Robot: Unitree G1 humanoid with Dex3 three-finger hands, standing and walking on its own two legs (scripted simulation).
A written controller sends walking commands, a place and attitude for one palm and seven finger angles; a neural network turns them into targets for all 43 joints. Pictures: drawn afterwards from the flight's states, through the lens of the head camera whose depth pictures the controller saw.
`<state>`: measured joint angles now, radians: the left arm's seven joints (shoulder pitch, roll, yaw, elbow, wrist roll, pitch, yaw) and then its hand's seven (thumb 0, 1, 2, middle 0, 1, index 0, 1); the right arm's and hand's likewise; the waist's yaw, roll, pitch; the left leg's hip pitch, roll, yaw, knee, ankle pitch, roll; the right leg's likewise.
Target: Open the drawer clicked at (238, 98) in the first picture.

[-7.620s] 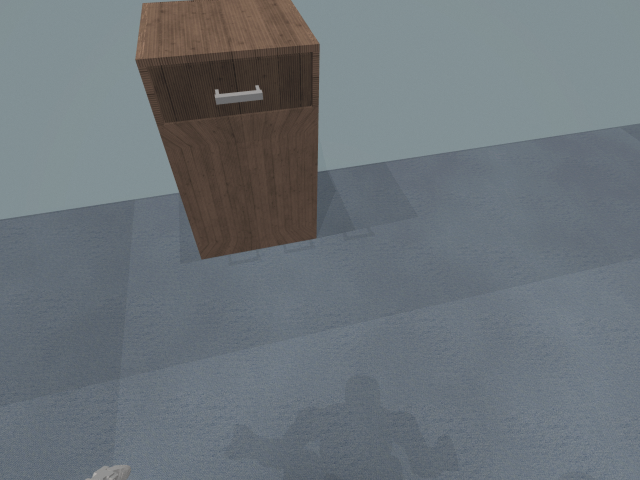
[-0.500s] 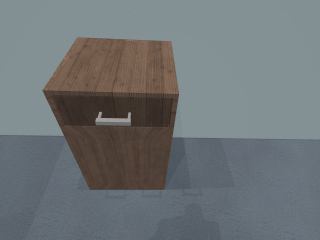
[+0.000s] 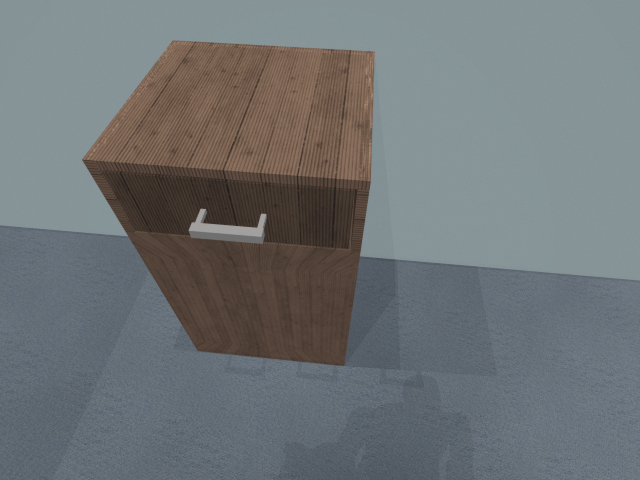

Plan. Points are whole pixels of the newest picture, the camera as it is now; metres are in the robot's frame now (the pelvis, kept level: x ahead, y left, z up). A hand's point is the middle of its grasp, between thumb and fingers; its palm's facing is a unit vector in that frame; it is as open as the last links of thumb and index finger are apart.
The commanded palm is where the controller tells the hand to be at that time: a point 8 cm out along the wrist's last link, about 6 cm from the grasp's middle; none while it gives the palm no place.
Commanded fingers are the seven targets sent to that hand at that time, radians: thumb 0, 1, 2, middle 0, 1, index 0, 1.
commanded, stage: come to a stop and stand still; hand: left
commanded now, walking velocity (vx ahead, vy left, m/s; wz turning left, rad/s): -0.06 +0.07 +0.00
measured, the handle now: (229, 224) +0.53 +0.19 -0.06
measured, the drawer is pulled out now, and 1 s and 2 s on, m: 0.00 0.00 0.00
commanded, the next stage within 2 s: look again from close up in 1.20 s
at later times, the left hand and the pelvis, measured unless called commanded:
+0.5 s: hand out of the picture -0.04 +0.22 -0.17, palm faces -0.03 -0.99 -0.16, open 7.4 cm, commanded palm none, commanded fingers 0.00 0.90 0.90 -0.20 -0.30 -0.20 -0.30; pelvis -0.03 +0.05 +0.01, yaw -3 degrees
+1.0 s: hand out of the picture -0.05 +0.14 -0.17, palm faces +0.01 -0.99 -0.14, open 7.3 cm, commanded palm none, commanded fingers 0.00 0.90 0.90 -0.20 -0.30 -0.20 -0.30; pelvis -0.03 -0.01 +0.01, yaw -2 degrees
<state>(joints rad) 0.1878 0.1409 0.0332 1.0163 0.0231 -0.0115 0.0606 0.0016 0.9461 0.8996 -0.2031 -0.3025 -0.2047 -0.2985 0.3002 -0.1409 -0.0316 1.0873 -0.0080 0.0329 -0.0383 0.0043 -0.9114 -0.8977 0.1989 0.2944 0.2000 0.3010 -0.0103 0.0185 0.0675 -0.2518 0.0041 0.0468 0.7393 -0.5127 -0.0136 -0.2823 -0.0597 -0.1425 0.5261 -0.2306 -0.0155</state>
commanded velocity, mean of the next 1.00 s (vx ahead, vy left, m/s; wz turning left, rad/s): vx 0.03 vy -0.05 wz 0.00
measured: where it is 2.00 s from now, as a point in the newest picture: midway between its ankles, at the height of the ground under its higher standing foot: outside the picture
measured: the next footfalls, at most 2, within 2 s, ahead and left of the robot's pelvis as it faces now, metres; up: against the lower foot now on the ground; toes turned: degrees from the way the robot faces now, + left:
left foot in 0.14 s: +0.04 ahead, +0.13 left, +0.00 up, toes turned -6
right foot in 0.62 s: +0.00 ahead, -0.10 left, +0.00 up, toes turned -4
